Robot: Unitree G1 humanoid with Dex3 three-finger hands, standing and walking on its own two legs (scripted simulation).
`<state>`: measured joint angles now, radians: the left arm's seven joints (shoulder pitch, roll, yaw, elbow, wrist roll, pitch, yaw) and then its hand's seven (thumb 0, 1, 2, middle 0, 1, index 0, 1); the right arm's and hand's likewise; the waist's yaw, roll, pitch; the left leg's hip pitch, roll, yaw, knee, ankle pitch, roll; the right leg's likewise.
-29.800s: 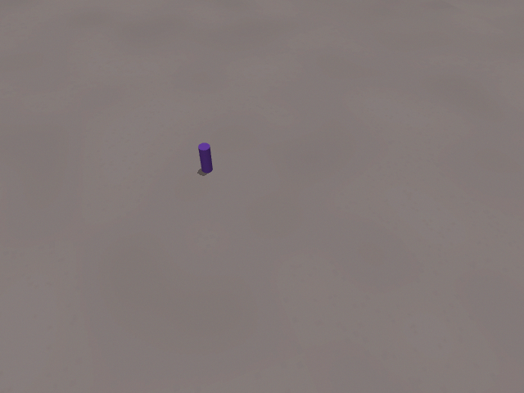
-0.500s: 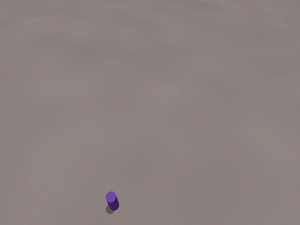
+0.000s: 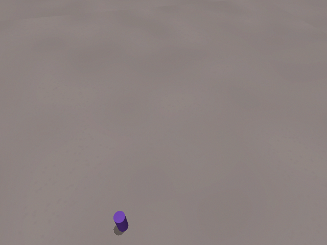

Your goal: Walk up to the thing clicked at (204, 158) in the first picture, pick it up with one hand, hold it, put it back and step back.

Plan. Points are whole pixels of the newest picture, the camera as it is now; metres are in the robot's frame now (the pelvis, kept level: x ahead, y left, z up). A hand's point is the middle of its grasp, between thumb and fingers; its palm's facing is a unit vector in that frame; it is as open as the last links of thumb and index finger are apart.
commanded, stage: stand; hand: left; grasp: from the side
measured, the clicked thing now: (121, 221) +0.39 +0.21 -0.70
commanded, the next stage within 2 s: step back in 0.34 s
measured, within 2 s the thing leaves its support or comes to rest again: neither
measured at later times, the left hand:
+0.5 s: hand out of the picture +0.07 +0.26 -0.16, palm faces +0.00 -0.93 -0.36, open 7.4 cm
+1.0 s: hand out of the picture +0.01 +0.28 -0.18, palm faces -0.11 -0.92 -0.38, open 7.4 cm
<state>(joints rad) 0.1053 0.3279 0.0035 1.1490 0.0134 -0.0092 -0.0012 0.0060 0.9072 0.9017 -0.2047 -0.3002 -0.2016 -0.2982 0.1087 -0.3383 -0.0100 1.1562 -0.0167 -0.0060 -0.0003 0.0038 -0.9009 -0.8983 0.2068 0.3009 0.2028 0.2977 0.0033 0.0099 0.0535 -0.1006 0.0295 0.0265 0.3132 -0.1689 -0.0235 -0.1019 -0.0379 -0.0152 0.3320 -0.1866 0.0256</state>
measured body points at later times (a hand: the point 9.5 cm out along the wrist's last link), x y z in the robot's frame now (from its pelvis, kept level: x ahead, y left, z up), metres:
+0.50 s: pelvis -0.02 +0.00 -0.01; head +0.03 +0.00 +0.44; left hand +0.08 +0.31 -0.14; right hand +0.07 -0.31 -0.14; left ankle +0.00 +0.13 -0.75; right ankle +0.00 -0.13 -0.75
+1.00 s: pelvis -0.11 +0.03 -0.03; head -0.04 +0.02 +0.41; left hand +0.02 +0.33 -0.15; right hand -0.03 -0.29 -0.15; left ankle -0.03 +0.13 -0.75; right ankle -0.14 -0.10 -0.75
